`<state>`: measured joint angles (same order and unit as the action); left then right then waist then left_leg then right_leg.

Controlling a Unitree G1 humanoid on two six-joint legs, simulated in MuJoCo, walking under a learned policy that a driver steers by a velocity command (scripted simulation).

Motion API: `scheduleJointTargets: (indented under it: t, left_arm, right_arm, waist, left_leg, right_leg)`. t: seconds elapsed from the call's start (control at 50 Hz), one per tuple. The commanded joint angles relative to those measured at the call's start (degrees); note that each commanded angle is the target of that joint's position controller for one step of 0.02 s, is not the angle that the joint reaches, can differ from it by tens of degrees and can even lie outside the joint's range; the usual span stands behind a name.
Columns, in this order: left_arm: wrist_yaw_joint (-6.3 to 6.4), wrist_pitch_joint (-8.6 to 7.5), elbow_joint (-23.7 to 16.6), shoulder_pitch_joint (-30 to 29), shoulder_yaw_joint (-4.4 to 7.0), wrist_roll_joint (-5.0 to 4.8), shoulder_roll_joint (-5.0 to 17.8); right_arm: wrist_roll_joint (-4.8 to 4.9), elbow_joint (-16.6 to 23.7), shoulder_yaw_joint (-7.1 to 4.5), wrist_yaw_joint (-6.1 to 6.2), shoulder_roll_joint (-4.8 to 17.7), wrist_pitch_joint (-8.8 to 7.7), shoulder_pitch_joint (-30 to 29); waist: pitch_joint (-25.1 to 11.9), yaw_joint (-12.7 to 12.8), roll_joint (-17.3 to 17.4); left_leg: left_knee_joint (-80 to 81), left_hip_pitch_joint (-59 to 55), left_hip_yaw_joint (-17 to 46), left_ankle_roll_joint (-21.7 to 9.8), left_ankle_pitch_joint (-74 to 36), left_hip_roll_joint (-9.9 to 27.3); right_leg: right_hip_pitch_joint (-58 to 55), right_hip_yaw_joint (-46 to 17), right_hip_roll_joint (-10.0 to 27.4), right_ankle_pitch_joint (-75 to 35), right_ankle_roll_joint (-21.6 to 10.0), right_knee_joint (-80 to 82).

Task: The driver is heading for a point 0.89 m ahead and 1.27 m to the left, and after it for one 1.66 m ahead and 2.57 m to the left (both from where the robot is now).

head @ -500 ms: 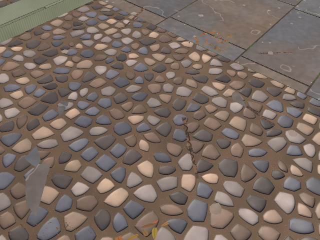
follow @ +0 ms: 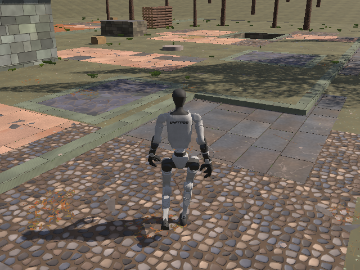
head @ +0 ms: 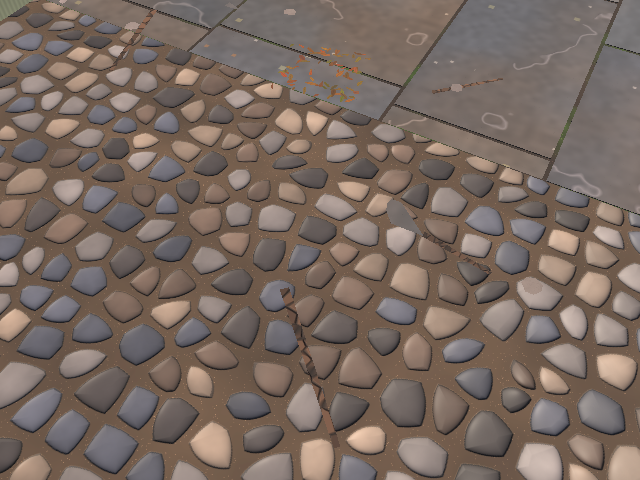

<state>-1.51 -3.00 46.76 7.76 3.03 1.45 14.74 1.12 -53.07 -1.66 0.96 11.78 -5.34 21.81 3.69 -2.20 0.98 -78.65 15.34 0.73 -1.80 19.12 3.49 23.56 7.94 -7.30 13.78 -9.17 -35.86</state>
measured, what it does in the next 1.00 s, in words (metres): walks ahead, turning left: left foot, then right foot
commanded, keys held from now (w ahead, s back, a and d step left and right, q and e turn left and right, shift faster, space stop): q+shift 1.00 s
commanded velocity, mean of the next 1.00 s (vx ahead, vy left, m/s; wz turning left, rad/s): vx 0.14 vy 0.00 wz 0.76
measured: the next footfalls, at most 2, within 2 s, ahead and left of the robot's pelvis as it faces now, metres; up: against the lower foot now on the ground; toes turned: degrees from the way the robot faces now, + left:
left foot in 0.30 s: +0.39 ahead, +0.07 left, +0.00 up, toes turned +10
right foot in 0.72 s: +0.50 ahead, -0.11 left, +0.00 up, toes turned +44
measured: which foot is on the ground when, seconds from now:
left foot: up 0.00-0.28, down 0.30-0.72, up 0.74-1.00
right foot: down 0.00-0.28, up 0.30-0.70, down 0.72-1.00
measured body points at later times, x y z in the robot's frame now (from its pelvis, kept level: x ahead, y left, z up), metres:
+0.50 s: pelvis +0.26 +0.00 +0.02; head +0.31 +0.01 +0.46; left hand +0.43 +0.29 -0.06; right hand +0.43 -0.25 -0.10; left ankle +0.35 +0.06 -0.71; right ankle +0.34 -0.17 -0.64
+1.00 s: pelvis +0.37 -0.07 +0.03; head +0.41 -0.04 +0.48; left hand +0.27 +0.23 -0.07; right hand +0.70 -0.14 -0.06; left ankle +0.27 +0.04 -0.63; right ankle +0.47 -0.13 -0.71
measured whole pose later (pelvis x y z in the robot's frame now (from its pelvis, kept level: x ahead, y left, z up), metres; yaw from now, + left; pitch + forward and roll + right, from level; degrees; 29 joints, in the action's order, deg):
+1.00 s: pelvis +0.37 -0.07 +0.03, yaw +49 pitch +2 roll -1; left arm 3.0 0.6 40.3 7.0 3.4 1.2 14.7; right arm 1.5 -31.5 -5.1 0.6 19.7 4.0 11.9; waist 3.7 0.6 2.8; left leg -64.2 34.9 2.4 6.4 19.0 3.8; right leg 14.3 5.8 0.9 10.6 -1.4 -23.0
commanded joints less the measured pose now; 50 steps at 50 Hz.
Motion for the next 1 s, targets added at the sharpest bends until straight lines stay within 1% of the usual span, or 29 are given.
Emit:
scheduleJointTargets:
  t: [0.02,0.04,0.08,0.14,0.2,0.24,0.26,0.28,0.3,0.32,0.34,0.36,0.38,0.4,0.42,0.46,0.52,0.56,0.64,0.7,0.72,0.74,0.76,0.78,0.8,0.84,0.88,0.94,1.0]
  left_arm:
    - [-0.03,-3.56,-1.0,3.5,0.69,-2.19,2.3]
    - [0.03,-4.08,-0.3,2.4,0.67,-1.84,2.0]
    - [0.72,-4.68,0.2,0.0,0.37,-1.37,1.8]
    - [3.32,-3.94,-0.4,-2.5,0.75,-0.87,4.5]
    - [6.38,-2.47,-0.6,1.9,0.92,-1.55,7.0]
    - [7.76,-1.14,-1.9,1.2,1.23,-1.76,8.4]
    - [8.15,-0.42,-3.2,-0.8,1.56,-1.95,8.9]
    - [8.13,0.04,-4.9,-4.1,1.87,-2.15,9.1]
    - [7.31,0.4,-6.5,-9.3,1.73,-2.74,8.3]
    - [4.66,0.46,-8.0,-9.6,-0.36,-0.24,-0.2]
    - [2.77,0.12,-8.0,3.0,-1.35,-0.25,-3.2]
    - [1.44,-0.48,-9.1,6.2,-0.76,-1.29,3.4]
    - [1.17,-0.55,-9.5,3.2,0.44,-1.74,8.0]
    - [1.51,0.07,-9.7,0.3,1.01,-1.1,8.6]
    - [1.97,0.91,-10.3,-1.4,0.93,-0.77,7.6]
    - [2.61,1.86,-10.4,-3.1,0.95,-0.75,6.2]
    - [3.41,1.87,-10.5,-5.0,0.24,-1.48,2.8]
    - [3.71,1.98,-10.3,-5.8,0.45,-2.25,3.3]
    - [3.36,1.17,-10.2,-7.4,1.23,-2.62,4.5]
    - [2.46,-0.16,-8.2,-2.4,2.63,-2.51,6.9]
    - [2.44,-0.13,-7.6,-1.0,3.36,-2.01,8.9]
    - [2.79,0.69,-9.1,-2.4,3.91,-0.99,12.4]
    - [2.51,1.03,-9.4,-3.2,3.88,1.68,12.8]
    - [2.87,0.94,-10.9,-6.0,3.65,1.14,9.9]
    - [3.48,1.3,-11.5,-8.0,2.9,0.14,6.9]
    - [4.52,2.08,-11.8,-7.9,2.38,-1.14,6.8]
    - [5.11,2.48,-10.9,-4.9,2.37,-0.58,7.9]
    - [5.14,3.07,-9.8,-0.3,2.82,-0.06,9.5]
    - [4.5,3.27,-9.3,0.1,3.55,-0.25,11.4]
  right_arm:
    - [3.35,4.2,-2.73,0.48,9.2,-1.19,0.0]
    - [2.81,3.4,-2.76,0.31,7.7,-0.11,1.6]
    - [1.9,3.6,-2.81,0.04,6.1,1.07,0.6]
    - [0.21,6.9,-2.29,-1.11,4.3,0.67,-5.1]
    - [-0.24,8.8,-2.1,-2.91,3.9,0.58,-8.3]
    - [-0.47,9.5,-2.86,-3.88,6.1,1.45,-5.3]
    - [-0.58,9.4,-3.68,-3.95,8.2,2.09,-1.3]
    - [-0.5,8.4,-4.99,-3.55,11.7,2.76,5.9]
    - [-0.31,6.2,-6.04,-2.77,14.1,3.01,15.8]
    - [-1.51,5.1,-4.93,-1.99,13.4,2.52,14.5]
    - [-4.83,10.5,-3.75,-1.71,14.2,1.2,5.1]
    - [-5.4,15.9,-5.07,-1.6,17.1,1.27,-2.1]
    - [-3.07,19.3,-5.37,-1.29,16.4,1.89,-9.3]
    - [-0.81,20.4,-4.65,-0.91,14.0,2.55,-12.2]
    - [-0.24,20.9,-4.33,-0.65,13.2,2.93,-12.4]
    - [-0.51,21.8,-4.71,0.13,12.8,4.04,-11.5]
    - [-0.48,21.3,-5.81,1.86,14.4,5.91,-7.4]
    - [-0.06,22.2,-6.2,2.43,14.5,7.13,-8.0]
    - [-0.18,23.9,-6.41,2.15,13.5,8.45,-9.3]
    - [0.46,25.6,-6.22,1.7,12.9,8.59,-12.5]
    - [0.46,25.8,-5.49,1.55,10.6,8.7,-11.0]
    - [-0.22,25.1,-4.5,1.48,7.2,8.74,-5.8]
    - [-0.34,27.8,-5.68,0.56,12.1,7.65,-6.5]
    - [-0.27,26.4,-6.73,0.15,16.9,7.2,-6.8]
    - [0.09,24.6,-7.12,0.13,18.1,7.57,-6.9]
    - [-0.26,23.5,-6.16,0.15,14.8,8.63,-5.7]
    - [0.42,25.4,-5.01,-0.14,12.7,8.53,-9.1]
    - [0.61,27.4,-4.3,-0.16,11.8,8.25,-13.2]
    - [0.31,27.9,-3.87,-0.56,10.9,8.2,-14.2]
  waist:
    - [-7.0,1.8,1.3]
    - [-5.7,0.2,-2.1]
    - [-1.8,-1.5,-3.1]
    - [0.0,-1.4,-3.4]
    - [-4.1,1.4,-3.1]
    - [-7.6,-0.2,-5.9]
    - [-9.3,-2.6,-7.6]
    - [-11.4,-6.6,-8.3]
    - [-12.5,-13.3,-0.6]
    - [-7.1,-8.1,16.6]
    - [-14.4,2.0,16.7]
    - [-22.2,2.4,10.0]
    - [-14.3,4.6,-0.7]
    - [-9.4,5.7,-8.1]
    - [-7.8,5.9,-8.1]
    - [-6.4,4.9,-4.8]
    - [-11.3,2.8,0.6]
    - [-12.7,1.9,3.8]
    - [-11.3,0.3,9.4]
    - [-11.1,2.9,11.0]
    - [-12.9,2.2,6.1]
    - [-14.1,-1.0,-6.9]
    - [-11.3,-2.4,-18.0]
    - [-8.9,-2.1,-14.6]
    - [-7.3,-1.3,-9.6]
    - [-5.7,-0.6,-5.6]
    - [-4.7,1.4,-6.2]
    - [-6.5,4.7,-8.4]
    - [-7.7,5.2,-9.1]
  left_leg:
    - [-1.7,17.3,7.9,-1.1,-1.4,4.3]
    - [2.1,15.0,7.9,-0.8,-2.4,4.7]
    - [10.6,12.5,4.9,-0.3,-5.0,2.8]
    - [25.8,10.8,-3.1,1.3,-18.6,-0.9]
    - [39.3,9.0,-9.2,2.4,-30.7,-5.1]
    - [41.5,5.0,-11.5,1.8,-28.8,-7.8]
    - [41.4,0.7,-11.1,0.2,-24.6,-8.6]
    - [42.4,-6.3,-8.7,-2.3,-21.6,-8.5]
    - [50.7,-15.2,-3.5,-6.2,-29.6,-5.7]
    - [49.4,-20.5,5.8,-9.1,-54.3,-0.7]
    - [47.6,-22.9,28.9,-19.9,-65.3,8.4]
    - [58.1,-21.9,41.6,-25.1,-42.7,14.1]
    - [62.6,-13.5,40.2,-23.0,-21.1,12.6]
    - [65.0,-6.1,37.4,-19.6,-8.7,9.8]
    - [65.6,-0.8,35.5,-18.0,-5.0,7.5]
    - [63.9,3.5,27.5,-14.2,-8.9,0.9]
    - [59.9,0.4,25.2,-12.2,-20.3,-0.9]
    - [59.0,-0.7,25.7,-10.0,-17.0,-1.5]
    - [57.8,-2.0,29.4,-7.3,-10.5,-2.4]
    - [53.1,-1.0,31.6,-4.9,-10.3,-4.1]
    - [46.6,3.8,28.5,-2.9,3.2,-7.5]
    - [31.4,12.2,17.4,-0.3,17.1,-14.7]
    - [20.3,22.3,12.8,2.2,18.7,-13.6]
    - [13.1,23.9,10.4,4.2,13.3,-8.3]
    - [10.8,23.7,9.5,5.1,8.0,-6.7]
    - [4.1,24.6,6.9,6.3,2.8,-5.6]
    - [5.9,26.2,2.8,7.1,0.0,-3.1]
    - [11.6,28.3,1.4,8.7,-0.4,0.2]
    - [17.9,25.4,0.3,8.6,-0.1,2.1]
  right_leg:
    - [-19.5,-20.6,21.8,-38.1,-4.1,19.4]
    - [-16.3,-16.4,20.4,-41.1,-2.1,20.6]
    - [-8.8,-8.1,16.6,-46.1,2.0,23.4]
    - [-5.0,1.8,10.9,-49.5,6.3,23.4]
    - [-12.1,4.5,10.8,-54.2,9.3,15.3]
    - [-15.9,5.0,12.7,-60.6,10.5,8.3]
    - [-15.5,4.6,14.1,-64.6,11.2,3.2]
    - [-13.0,3.8,14.7,-64.8,11.9,-4.9]
    - [-7.5,3.5,11.3,-43.8,12.8,-25.3]
    - [7.9,0.7,0.7,19.8,13.5,-45.3]
    - [16.5,-12.3,-2.9,26.2,14.5,-61.2]
    - [16.6,-19.8,-1.6,20.8,12.3,-60.0]
    - [18.1,-19.4,1.0,16.1,10.3,-53.7]
    - [17.0,-18.2,3.4,12.6,10.3,-48.0]
    - [14.5,-18.0,4.3,11.5,10.6,-42.1]
    - [9.5,-16.8,4.5,9.0,11.9,-28.0]
    - [5.9,-16.0,2.5,5.6,14.4,-16.5]
    - [4.5,-16.4,2.0,2.1,14.8,-11.7]
    - [1.3,-17.1,1.5,0.9,13.7,-2.0]
    - [-7.6,-16.7,3.4,-5.6,11.3,13.6]
    - [-15.5,-20.9,10.7,-8.8,8.5,17.6]
    - [-21.7,-32.3,23.9,-15.4,2.8,16.9]
    - [-17.5,-44.1,30.4,-16.3,-4.7,20.6]
    - [-16.0,-39.9,29.7,-12.9,-5.4,20.4]
    - [-14.7,-31.2,24.5,-8.8,-2.7,18.8]
    - [-13.6,-22.9,19.9,-10.3,-0.8,18.0]
    - [-14.7,-17.8,19.2,-14.7,-1.9,19.0]
    - [-21.5,-15.4,21.7,-17.9,-4.0,19.2]
    - [-23.1,-11.9,23.8,-19.5,-4.5,19.2]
